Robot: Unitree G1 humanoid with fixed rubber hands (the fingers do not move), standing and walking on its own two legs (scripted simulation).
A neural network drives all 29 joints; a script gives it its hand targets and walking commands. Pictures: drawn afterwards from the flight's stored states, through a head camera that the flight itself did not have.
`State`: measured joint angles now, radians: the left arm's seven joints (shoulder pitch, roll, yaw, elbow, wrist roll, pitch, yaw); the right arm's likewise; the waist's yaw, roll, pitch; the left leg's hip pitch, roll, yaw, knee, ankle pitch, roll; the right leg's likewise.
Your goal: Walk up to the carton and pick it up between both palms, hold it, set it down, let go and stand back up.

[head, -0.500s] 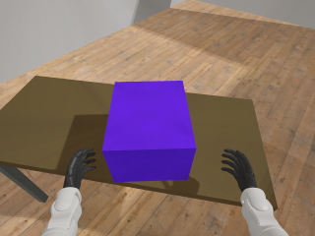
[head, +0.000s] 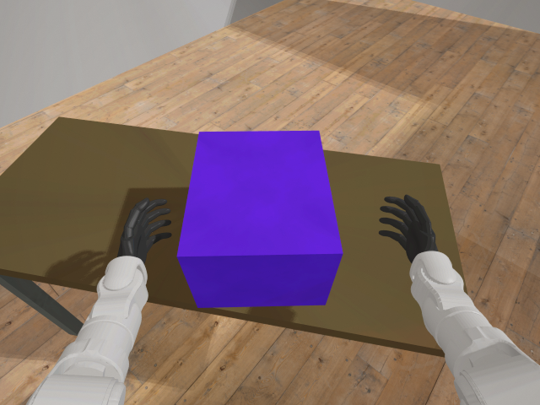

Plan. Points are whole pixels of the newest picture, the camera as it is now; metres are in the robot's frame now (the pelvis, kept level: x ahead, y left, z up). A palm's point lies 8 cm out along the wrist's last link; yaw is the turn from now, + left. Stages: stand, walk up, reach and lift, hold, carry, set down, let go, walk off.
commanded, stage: reach and lift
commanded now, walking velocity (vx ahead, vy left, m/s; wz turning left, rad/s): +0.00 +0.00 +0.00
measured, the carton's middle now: (260, 216) +0.50 +0.05 -0.06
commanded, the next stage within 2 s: none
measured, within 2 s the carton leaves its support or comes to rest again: neither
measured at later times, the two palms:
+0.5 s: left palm (144, 202) +0.42 +0.23 +0.06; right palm (415, 198) +0.44 -0.20 +0.07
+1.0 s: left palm (156, 223) +0.43 +0.23 +0.00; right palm (397, 217) +0.44 -0.19 +0.01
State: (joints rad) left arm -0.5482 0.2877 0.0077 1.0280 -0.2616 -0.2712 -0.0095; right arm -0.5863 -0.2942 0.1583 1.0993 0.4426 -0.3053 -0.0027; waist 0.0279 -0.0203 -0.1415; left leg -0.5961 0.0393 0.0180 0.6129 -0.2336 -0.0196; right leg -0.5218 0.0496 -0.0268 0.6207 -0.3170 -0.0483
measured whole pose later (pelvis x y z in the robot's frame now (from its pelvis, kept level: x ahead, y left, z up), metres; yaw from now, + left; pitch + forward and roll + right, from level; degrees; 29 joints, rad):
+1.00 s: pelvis -0.01 +0.00 -0.02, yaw -1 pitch +29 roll -1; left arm -1.00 0.30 -0.06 1.46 -0.30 -0.36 0.02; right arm -0.97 -0.31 0.13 1.37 0.43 -0.29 0.00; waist 0.04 -0.02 -0.27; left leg -0.99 0.05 0.01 0.66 -0.19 -0.02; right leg -0.92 0.05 -0.04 0.67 -0.27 -0.05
